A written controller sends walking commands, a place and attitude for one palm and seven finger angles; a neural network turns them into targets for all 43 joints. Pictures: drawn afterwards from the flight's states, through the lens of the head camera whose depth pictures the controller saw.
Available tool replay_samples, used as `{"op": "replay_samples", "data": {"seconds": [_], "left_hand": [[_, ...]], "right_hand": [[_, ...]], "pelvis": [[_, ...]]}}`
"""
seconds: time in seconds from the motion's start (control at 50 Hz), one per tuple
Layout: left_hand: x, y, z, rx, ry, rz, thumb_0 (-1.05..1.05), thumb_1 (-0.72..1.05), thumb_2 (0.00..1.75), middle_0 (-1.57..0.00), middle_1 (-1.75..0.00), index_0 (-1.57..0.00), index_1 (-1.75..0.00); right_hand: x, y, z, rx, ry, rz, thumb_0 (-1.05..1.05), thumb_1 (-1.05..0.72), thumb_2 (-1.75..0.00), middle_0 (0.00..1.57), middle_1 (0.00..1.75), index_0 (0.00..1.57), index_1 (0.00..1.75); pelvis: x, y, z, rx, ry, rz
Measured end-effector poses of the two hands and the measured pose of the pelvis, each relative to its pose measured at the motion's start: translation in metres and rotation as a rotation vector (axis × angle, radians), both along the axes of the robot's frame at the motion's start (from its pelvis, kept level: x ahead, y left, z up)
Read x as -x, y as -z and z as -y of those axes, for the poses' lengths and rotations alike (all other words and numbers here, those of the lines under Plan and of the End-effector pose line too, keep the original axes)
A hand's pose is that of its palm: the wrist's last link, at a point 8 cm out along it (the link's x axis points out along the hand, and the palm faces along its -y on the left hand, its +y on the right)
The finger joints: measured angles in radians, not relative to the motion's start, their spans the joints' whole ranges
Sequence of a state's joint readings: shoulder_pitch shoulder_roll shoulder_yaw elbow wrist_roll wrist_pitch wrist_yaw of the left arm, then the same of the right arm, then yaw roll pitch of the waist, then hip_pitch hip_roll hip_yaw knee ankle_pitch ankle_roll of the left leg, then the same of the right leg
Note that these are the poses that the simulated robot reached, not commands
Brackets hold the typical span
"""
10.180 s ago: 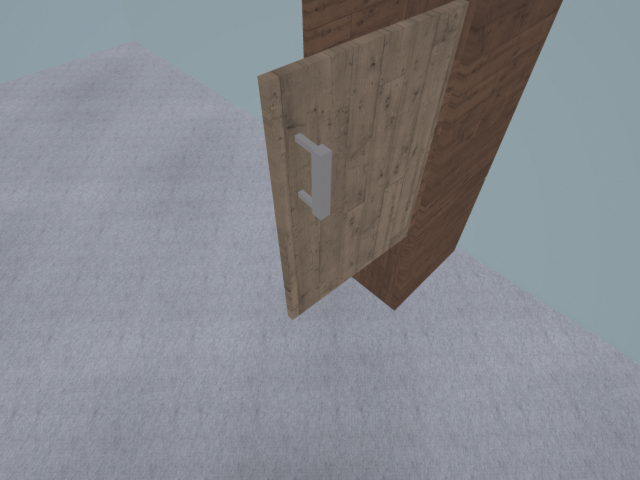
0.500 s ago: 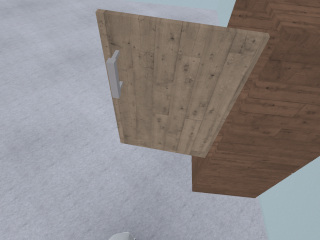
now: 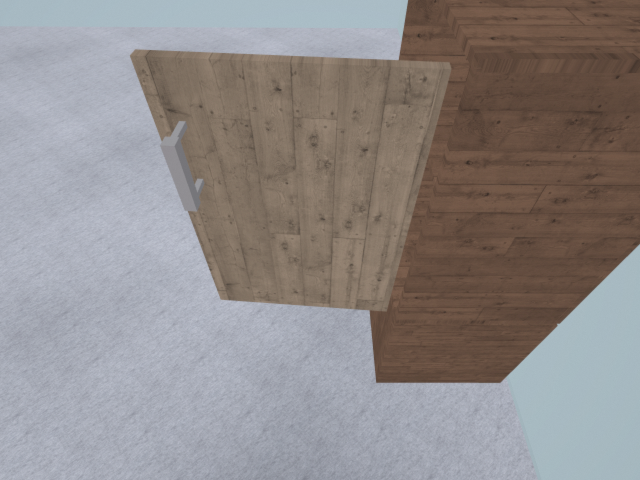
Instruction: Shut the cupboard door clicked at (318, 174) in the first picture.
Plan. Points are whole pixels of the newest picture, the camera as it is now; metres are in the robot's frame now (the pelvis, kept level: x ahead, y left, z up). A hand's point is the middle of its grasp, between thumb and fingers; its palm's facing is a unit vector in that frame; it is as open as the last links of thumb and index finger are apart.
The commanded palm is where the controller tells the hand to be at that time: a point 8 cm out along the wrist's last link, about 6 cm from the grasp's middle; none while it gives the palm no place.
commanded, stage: come to a stop and stand still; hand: left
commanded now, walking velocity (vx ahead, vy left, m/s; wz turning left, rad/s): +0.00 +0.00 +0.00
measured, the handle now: (186, 167) +0.52 +0.23 +0.09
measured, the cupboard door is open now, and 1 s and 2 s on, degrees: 85 85 85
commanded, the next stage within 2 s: look again from close up in 0.24 s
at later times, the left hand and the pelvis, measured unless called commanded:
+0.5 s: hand out of the picture +0.01 +0.19 -0.16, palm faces -0.01 -0.97 -0.24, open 7.3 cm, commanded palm none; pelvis +0.00 +0.01 +0.00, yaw -1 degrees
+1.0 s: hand out of the picture +0.03 +0.17 -0.17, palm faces -0.01 -0.98 -0.20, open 7.3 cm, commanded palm none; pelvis +0.02 -0.01 +0.01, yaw -1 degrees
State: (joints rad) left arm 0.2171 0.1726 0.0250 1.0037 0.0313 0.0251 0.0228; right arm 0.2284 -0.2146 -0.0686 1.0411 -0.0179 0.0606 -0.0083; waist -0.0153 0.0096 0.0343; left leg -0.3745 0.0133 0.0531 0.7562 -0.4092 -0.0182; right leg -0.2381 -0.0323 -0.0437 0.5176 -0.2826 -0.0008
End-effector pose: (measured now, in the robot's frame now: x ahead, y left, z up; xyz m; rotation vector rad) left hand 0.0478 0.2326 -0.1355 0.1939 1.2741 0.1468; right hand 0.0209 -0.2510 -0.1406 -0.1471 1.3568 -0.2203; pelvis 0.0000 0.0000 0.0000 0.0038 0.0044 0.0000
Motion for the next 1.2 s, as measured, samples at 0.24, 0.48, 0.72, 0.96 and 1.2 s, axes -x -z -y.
{"op": "replay_samples", "data": {"seconds": [0.24, 0.48, 0.72, 0.96, 1.2], "left_hand": [[0.022, 0.009, 0.006, 0.019, -0.005, -0.058, 0.00, 0.93, 0.90, -0.20, -0.30, -0.21, -0.30], [0.040, -0.004, -0.002, -0.016, -0.008, -0.090, 0.00, 0.91, 0.90, -0.20, -0.30, -0.20, -0.30], [0.033, -0.001, 0.009, 0.006, -0.006, -0.093, 0.00, 0.91, 0.90, -0.20, -0.30, -0.20, -0.30], [0.021, 0.002, 0.017, 0.023, -0.002, -0.093, 0.00, 0.91, 0.90, -0.20, -0.30, -0.20, -0.30], [0.018, 0.008, 0.008, 0.019, -0.043, -0.099, 0.00, 0.91, 0.90, -0.20, -0.30, -0.20, -0.30]], "right_hand": [[0.030, 0.002, -0.034, -0.056, -0.026, -0.051, 0.00, -0.91, -0.90, 0.20, 0.30, 0.20, 0.30], [0.016, 0.011, -0.038, -0.086, -0.062, 0.014, 0.02, -0.93, -0.90, 0.20, 0.30, 0.20, 0.30], [0.001, 0.004, -0.025, -0.063, -0.076, 0.012, 0.01, -0.91, -0.90, 0.20, 0.30, 0.20, 0.30], [-0.008, 0.000, -0.017, -0.047, -0.070, -0.002, 0.00, -0.91, -0.90, 0.20, 0.30, 0.20, 0.30], [-0.011, 0.006, -0.020, -0.046, -0.077, -0.045, 0.00, -0.91, -0.90, 0.20, 0.30, 0.20, 0.30]], "pelvis": [[0.000, -0.001, -0.001, 0.020, 0.006, -0.004], [-0.005, -0.001, -0.006, -0.004, 0.013, 0.017], [-0.011, -0.004, 0.002, -0.008, 0.019, 0.017], [-0.019, -0.006, 0.009, -0.006, 0.021, 0.013], [-0.034, 0.001, 0.003, 0.004, 0.013, 0.009]]}}
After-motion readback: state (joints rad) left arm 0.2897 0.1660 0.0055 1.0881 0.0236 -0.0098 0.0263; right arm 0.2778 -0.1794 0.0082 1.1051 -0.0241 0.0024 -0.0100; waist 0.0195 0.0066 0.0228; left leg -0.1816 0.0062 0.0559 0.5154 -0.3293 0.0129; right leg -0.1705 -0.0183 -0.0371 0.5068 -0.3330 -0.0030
